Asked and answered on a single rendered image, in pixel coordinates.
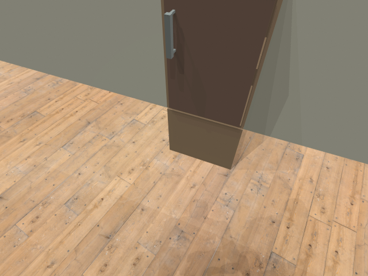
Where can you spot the cupboard door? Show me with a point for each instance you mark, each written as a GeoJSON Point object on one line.
{"type": "Point", "coordinates": [218, 45]}

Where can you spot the handle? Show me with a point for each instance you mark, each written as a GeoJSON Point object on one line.
{"type": "Point", "coordinates": [168, 26]}

